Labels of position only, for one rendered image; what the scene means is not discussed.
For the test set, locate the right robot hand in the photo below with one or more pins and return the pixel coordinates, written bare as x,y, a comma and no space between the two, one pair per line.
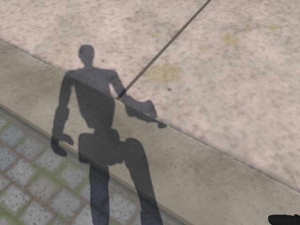
284,219

